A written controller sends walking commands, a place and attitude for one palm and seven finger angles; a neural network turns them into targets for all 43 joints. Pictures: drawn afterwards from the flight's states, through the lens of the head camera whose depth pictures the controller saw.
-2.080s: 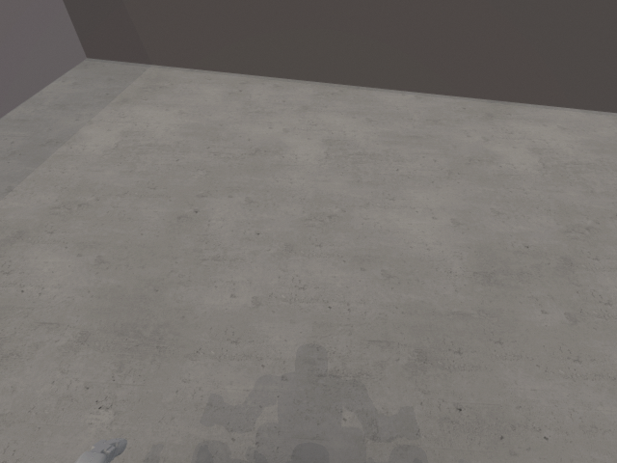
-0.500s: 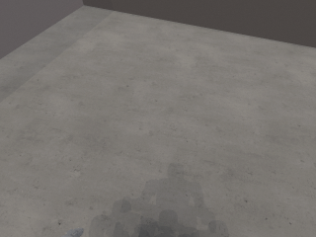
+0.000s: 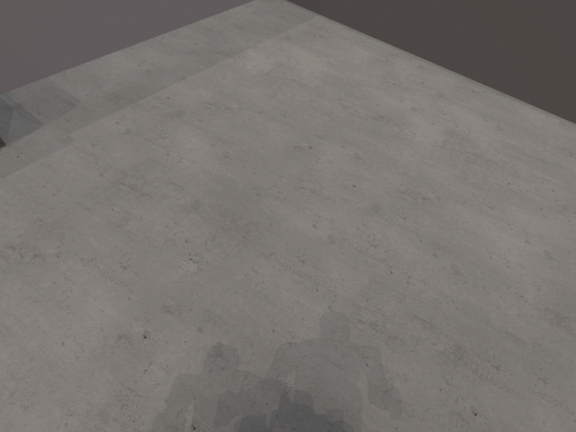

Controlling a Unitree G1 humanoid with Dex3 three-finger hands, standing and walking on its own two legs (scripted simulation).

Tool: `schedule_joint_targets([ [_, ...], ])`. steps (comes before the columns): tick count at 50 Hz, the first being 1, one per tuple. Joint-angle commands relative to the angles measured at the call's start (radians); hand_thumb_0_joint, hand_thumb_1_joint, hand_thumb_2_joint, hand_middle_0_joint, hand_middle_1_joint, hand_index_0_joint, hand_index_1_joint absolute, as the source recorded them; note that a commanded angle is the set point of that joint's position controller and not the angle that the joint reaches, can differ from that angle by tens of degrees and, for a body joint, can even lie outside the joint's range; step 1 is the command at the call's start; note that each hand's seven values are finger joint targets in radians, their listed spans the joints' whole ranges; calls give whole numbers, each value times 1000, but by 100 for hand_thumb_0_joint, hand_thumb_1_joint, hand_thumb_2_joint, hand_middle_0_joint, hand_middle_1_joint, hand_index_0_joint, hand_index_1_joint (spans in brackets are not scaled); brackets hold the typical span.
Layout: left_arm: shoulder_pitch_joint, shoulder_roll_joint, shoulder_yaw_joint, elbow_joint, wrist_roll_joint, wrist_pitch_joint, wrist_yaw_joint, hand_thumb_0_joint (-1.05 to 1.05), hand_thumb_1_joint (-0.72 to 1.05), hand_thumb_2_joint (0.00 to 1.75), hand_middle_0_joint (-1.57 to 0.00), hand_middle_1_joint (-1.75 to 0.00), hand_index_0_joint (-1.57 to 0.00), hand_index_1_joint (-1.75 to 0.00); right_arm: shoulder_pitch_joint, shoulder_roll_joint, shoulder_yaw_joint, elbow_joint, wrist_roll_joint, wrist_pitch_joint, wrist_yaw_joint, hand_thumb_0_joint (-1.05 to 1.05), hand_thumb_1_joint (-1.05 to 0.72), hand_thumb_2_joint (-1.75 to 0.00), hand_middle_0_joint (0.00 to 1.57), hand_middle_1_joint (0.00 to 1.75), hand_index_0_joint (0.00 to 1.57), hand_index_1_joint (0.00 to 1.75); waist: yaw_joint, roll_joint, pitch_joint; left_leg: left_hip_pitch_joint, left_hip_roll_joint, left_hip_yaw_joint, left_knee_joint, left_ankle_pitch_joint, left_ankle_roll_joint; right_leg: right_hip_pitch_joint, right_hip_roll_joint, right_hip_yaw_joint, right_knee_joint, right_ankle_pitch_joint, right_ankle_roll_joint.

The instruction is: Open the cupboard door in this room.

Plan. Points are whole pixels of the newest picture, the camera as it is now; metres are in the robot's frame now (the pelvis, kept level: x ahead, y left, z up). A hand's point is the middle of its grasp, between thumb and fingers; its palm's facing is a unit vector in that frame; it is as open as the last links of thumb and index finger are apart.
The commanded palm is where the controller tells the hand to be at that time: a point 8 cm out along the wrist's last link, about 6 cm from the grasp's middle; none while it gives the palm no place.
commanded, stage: turn or walk to find it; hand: left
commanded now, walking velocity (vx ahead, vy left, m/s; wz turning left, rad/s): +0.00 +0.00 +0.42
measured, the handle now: out of the picture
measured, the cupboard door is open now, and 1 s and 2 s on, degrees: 0 0 0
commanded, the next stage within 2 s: stand and wait in 0.74 s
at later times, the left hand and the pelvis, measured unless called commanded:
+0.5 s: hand out of the picture +0.05 +0.20 -0.14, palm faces +0.18 -0.94 -0.28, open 7.4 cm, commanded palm none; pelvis -0.03 -0.01 +0.01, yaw +10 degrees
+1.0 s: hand out of the picture -0.14 +0.20 -0.18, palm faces +0.41 -0.89 -0.21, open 7.4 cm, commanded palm none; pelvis -0.06 +0.02 +0.01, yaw +20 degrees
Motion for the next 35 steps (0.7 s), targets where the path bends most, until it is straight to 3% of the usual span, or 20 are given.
schedule_joint_targets([
  [1,-75,81,21,-90,-6,-7,6,0,90,90,-20,-30,-20,-30,97,-214,-43,-35,-3,-31,-37,0,-90,-90,20,30,20,30,-64,286,-126,189,329,-330,-271,630,147,-241,29,103,339,-49,4],
  [3,-66,82,25,-69,-8,-13,-3,0,90,90,-20,-30,-20,-30,33,-176,-27,-54,-4,-35,-40,0,-90,-90,20,30,20,30,-38,239,-77,143,265,-265,-271,615,132,-216,35,103,343,34,9],
  [4,-47,77,24,-59,-9,-13,-6,0,90,90,-20,-30,-20,-30,29,-175,-25,-56,-3,-38,-41,0,-90,-90,20,30,20,30,-33,210,-87,158,245,-242,-268,623,127,-208,44,94,332,55,13],
  [6,-40,73,24,-51,-10,-13,-8,0,90,90,-20,-30,-20,-30,42,-174,-27,-55,0,-40,-42,0,-90,-90,20,30,20,30,-34,199,-99,182,231,-240,-273,617,128,-200,54,87,296,75,21],
  [12,-96,63,26,-74,-10,-7,-2,0,90,90,-20,-30,-20,-30,68,-171,-35,-54,-7,-31,-38,0,-90,-90,20,30,20,30,-55,188,-72,147,237,-341,-314,430,153,-166,71,99,171,57,24],
  [16,-109,53,24,-90,-12,-11,2,0,90,90,-20,-30,-20,-30,65,-176,-41,-59,-11,-24,-34,0,-90,-90,20,30,20,30,-55,197,-71,108,233,-397,-308,399,159,-99,92,100,60,40,11],
  [20,-60,46,24,-89,-18,-20,9,0,90,90,-20,-30,-20,-30,43,-178,-47,-70,-13,-17,-29,0,-90,-90,20,30,20,30,-32,203,-99,44,203,-427,-275,395,143,43,126,92,-122,87,-8],
  [22,-8,57,29,-82,-18,-31,13,0,90,90,-20,-30,-20,-30,30,-162,-46,-77,-6,-16,-24,0,-90,-90,20,30,20,30,-1,160,-123,-50,158,-403,-212,326,96,206,116,90,-338,233,-13],
  [23,15,96,37,-79,-11,-41,17,0,90,90,-20,-30,-20,-30,33,-130,-43,-80,2,-17,-19,0,-90,-90,20,30,20,30,9,73,-136,-152,96,-339,-126,202,42,319,30,164,-448,261,-35],
  [24,22,189,54,-85,4,-49,25,0,90,90,-20,-30,-20,-30,55,-61,-32,-101,9,-17,-16,0,-90,-90,20,30,20,30,9,-207,-123,-344,-49,-164,100,-81,-36,402,-225,440,-529,250,-128],
  [25,8,207,50,-104,-3,-42,22,0,90,90,-20,-30,-20,-30,28,-105,-46,-110,-7,-9,-20,0,-90,-90,20,30,20,30,23,-204,-82,-318,-59,-127,306,-221,-50,223,-331,477,-550,298,-205],
  [26,-50,172,49,-120,-6,-39,26,0,90,90,-20,-30,-20,-30,24,-123,-55,-100,-9,5,-14,0,-90,-90,20,30,20,30,-4,-121,-56,-287,-27,-153,436,-174,-49,128,-295,394,-565,224,-224],
  [27,-105,147,46,-128,-6,-42,25,0,90,90,-20,-30,-20,-30,35,-117,-55,-75,-12,17,-8,0,-90,-90,20,30,20,30,-26,-132,-19,-275,-8,-149,506,-121,-51,63,-229,348,-580,156,-201],
  [29,-141,106,25,-134,-8,-49,16,0,90,90,-20,-30,-20,-30,84,-97,-53,-39,-12,23,2,0,-90,-90,20,30,20,30,-60,-56,15,-270,5,-109,596,-14,-68,41,-141,206,-544,218,-165],
  [31,-112,92,23,-125,-8,-54,15,0,90,90,-20,-30,-20,-30,100,-85,-48,-27,-10,23,4,0,-90,-90,20,30,20,30,-55,-54,-1,-283,12,-89,603,24,-83,89,-121,148,-526,277,-154],
  [35,-15,106,26,-89,-4,-57,17,0,90,90,-20,-30,-20,-30,36,-82,-39,-37,-9,21,1,0,-90,-90,20,30,20,30,-9,-80,-31,-301,38,-67,495,-21,-105,207,-156,140,-492,398,-187],
])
